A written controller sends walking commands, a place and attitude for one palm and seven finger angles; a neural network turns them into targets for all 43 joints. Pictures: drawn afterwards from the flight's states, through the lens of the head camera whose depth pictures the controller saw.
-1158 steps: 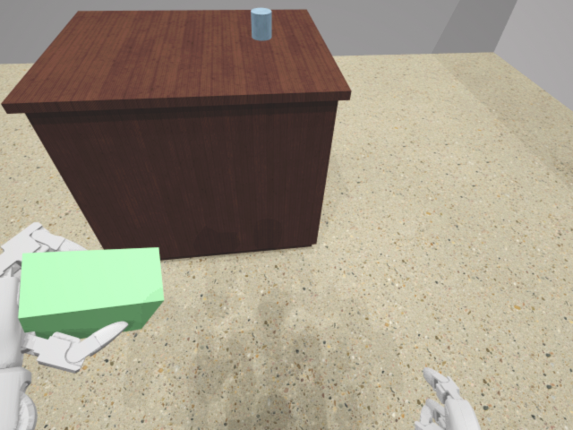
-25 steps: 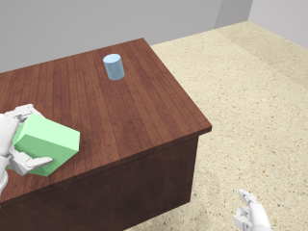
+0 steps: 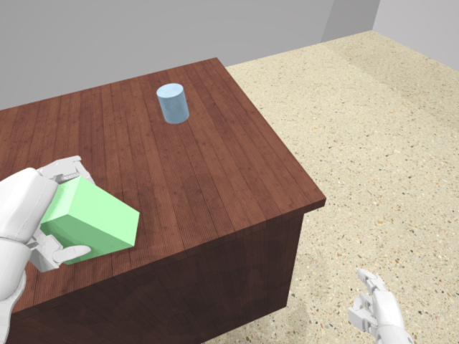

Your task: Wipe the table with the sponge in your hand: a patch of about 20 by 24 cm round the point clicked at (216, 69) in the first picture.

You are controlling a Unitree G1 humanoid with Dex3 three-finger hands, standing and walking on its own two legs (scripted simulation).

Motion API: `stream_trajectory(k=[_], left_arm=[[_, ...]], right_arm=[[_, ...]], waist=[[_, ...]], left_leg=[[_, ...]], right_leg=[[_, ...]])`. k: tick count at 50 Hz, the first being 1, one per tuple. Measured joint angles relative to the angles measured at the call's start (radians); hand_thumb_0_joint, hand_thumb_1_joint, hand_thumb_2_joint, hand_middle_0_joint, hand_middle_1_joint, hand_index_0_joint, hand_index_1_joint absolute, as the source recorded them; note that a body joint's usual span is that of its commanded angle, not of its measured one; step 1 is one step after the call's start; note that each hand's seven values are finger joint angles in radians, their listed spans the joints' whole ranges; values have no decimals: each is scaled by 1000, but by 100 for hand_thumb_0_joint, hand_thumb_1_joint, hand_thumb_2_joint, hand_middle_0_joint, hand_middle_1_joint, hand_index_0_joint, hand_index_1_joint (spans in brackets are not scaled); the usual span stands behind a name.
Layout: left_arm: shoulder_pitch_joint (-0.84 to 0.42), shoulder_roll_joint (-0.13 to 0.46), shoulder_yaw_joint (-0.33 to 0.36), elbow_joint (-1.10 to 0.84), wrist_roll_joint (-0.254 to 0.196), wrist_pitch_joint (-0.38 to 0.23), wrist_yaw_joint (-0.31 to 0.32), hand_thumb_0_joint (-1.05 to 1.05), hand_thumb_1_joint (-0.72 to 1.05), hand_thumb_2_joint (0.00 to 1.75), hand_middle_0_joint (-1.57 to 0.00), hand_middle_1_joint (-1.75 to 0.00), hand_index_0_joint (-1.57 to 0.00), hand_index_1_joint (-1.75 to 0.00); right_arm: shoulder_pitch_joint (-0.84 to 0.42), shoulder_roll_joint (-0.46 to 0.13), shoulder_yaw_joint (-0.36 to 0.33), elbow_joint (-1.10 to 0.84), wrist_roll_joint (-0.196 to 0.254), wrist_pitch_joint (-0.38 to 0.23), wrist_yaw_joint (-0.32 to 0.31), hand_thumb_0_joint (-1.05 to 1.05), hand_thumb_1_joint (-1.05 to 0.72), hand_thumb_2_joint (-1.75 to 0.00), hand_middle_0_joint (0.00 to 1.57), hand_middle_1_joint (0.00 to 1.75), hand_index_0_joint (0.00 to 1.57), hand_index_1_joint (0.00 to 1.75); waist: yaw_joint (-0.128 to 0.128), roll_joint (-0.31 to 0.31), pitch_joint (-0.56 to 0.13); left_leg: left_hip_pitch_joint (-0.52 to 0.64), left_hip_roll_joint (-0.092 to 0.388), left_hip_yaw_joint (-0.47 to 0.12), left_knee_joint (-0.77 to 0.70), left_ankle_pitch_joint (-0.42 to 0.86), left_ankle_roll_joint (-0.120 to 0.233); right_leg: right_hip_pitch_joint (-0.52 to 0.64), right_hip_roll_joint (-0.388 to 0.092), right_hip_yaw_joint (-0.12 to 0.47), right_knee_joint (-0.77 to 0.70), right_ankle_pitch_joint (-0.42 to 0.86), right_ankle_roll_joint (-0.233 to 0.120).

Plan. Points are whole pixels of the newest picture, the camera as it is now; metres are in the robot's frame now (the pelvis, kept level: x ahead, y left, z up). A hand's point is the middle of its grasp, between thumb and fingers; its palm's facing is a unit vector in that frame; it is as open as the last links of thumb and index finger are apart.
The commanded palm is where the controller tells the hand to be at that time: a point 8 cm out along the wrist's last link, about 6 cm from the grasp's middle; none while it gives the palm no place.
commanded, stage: turn the palm down, sponge in hand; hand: left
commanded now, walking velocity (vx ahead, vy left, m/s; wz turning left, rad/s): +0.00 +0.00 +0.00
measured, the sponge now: (83, 230) +0.22 +0.25 +0.14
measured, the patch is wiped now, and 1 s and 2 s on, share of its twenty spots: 0.00 0.00 0.00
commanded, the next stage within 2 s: move the sponge above the wiping area in 1.04 s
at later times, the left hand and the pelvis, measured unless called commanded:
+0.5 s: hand (33, 201) +0.22 +0.28 +0.21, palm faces +0.22 -0.09 -0.97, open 9.9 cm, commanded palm +0.16 +0.30 +0.29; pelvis -0.03 +0.02 +0.01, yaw +0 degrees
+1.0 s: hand (19, 184) +0.23 +0.29 +0.24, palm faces +0.32 -0.02 -0.95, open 9.9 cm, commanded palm +0.17 +0.28 +0.29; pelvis -0.02 +0.00 +0.01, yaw +0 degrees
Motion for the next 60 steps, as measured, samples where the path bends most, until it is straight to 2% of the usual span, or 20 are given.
stream_trajectory(k=[3,6,8,12,15,19,22,24,29,33,36,39,41,44,46,49,54,57,60], left_arm=[[-26,26,-32,-33,38,-21,40,0,-49,103,-76,-135,-76,-135],[-115,39,-35,21,68,38,82,0,-49,103,-77,-135,-77,-134],[-171,39,-19,82,84,93,87,0,-49,103,-77,-135,-77,-134],[-241,30,-5,184,126,198,39,0,-49,103,-76,-135,-76,-135],[-256,-8,-55,188,166,240,-12,0,-48,103,-76,-135,-76,-135],[-238,-39,-171,124,237,225,-69,0,-48,103,-76,-135,-76,-135],[-244,-14,-234,94,299,178,-72,0,-48,103,-76,-135,-76,-135],[-265,15,-236,93,320,158,-55,0,-49,103,-77,-135,-77,-134],[-331,35,-136,147,308,170,-10,0,-49,103,-77,-135,-77,-134],[-338,8,-80,184,309,213,-23,0,-48,103,-76,-135,-76,-135],[-308,-39,-104,187,309,231,-40,0,-48,103,-76,-136,-76,-135],[-261,-71,-167,162,314,231,-60,0,-48,103,-76,-136,-76,-135],[-242,-71,-216,142,328,215,-65,0,-48,103,-76,-135,-76,-135],[-238,-35,-255,115,357,182,-55,0,-49,103,-77,-135,-77,-135],[-256,-5,-249,117,370,161,-35,0,-49,103,-77,-135,-77,-134],[-303,20,-199,149,366,159,-10,0,-49,103,-77,-135,-77,-134],[-350,-5,-110,206,332,204,-13,0,-49,103,-76,-135,-77,-135],[-317,-38,-112,203,317,222,-34,0,-48,103,-76,-136,-76,-135],[-263,-65,-158,180,315,225,-56,0,-48,103,-76,-136,-76,-135]], right_arm=[[-21,22,10,3,-3,-3,9,1,-90,-90,20,29,20,30],[-45,28,22,15,0,12,24,1,-90,-90,20,29,20,30],[-62,27,35,24,8,25,29,1,-90,-90,20,29,20,30],[-78,19,58,28,21,39,29,1,-90,-90,20,30,20,30],[-85,9,64,29,27,30,24,1,-90,-90,20,30,20,30],[-99,8,66,39,15,18,16,1,-90,-90,20,30,20,30],[-115,18,67,55,-2,15,20,1,-90,-90,20,30,20,30],[-129,25,70,71,-4,14,28,1,-90,-90,20,29,20,30],[-146,38,75,89,4,28,49,1,-90,-90,20,29,20,30],[-144,29,77,73,16,40,58,1,-90,-90,20,30,20,30],[-140,15,70,62,20,37,57,1,-90,-90,20,30,20,30],[-139,5,64,61,15,30,47,1,-90,-90,20,30,20,30],[-137,3,57,65,3,23,40,1,-90,-90,20,30,20,30],[-137,5,52,80,-9,16,37,1,-90,-90,20,29,20,30],[-137,10,50,90,-11,17,39,1,-90,-90,20,29,20,30],[-143,17,52,100,-3,24,47,1,-90,-90,20,29,20,30],[-148,19,55,87,15,35,58,1,-90,-90,20,29,20,30],[-143,11,54,67,18,38,58,1,-90,-90,20,29,20,30],[-141,4,51,60,16,35,53,1,-90,-90,20,29,20,30]], waist=[[6,-7,-5],[15,6,-6],[17,16,-6],[13,28,-1],[17,35,15],[31,31,39],[40,27,47],[49,28,48],[48,39,28],[39,43,19],[37,46,26],[40,40,43],[46,34,52],[58,28,56],[60,28,50],[58,33,37],[36,46,18],[24,52,17],[22,50,26]], left_leg=[[16,-1,-1,-14,9,1],[34,-2,-3,-34,24,2],[45,-4,-2,-54,39,5],[54,-13,-6,-90,70,12],[61,-21,-10,-109,88,19],[79,-30,-5,-132,104,26],[96,-31,1,-144,109,27],[107,-28,8,-150,109,26],[120,-21,7,-168,116,21],[109,-20,0,-177,124,18],[99,-21,-6,-175,127,18],[100,-21,-4,-174,127,18],[106,-21,-3,-170,123,17],[124,-17,3,-167,114,14],[136,-14,3,-168,111,10],[147,-7,4,-174,110,5],[137,-2,0,-181,116,-1],[121,-2,-2,-178,120,-2],[112,0,3,-170,118,-3]], right_leg=[[19,-1,0,-20,12,3],[42,-2,-1,-49,30,6],[53,-5,1,-67,44,10],[61,-15,-2,-98,69,18],[67,-23,-6,-112,82,23],[77,-32,0,-117,90,27],[88,-34,7,-119,91,26],[97,-30,14,-123,93,23],[113,-23,15,-152,106,22],[107,-23,7,-165,115,21],[99,-23,2,-166,117,21],[96,-24,3,-157,113,18],[99,-23,4,-149,107,15],[113,-18,10,-142,100,9],[125,-15,11,-144,97,6],[138,-8,12,-155,100,1],[130,-4,8,-168,110,-1],[114,-4,6,-163,112,-1],[101,-2,10,-150,109,-3]])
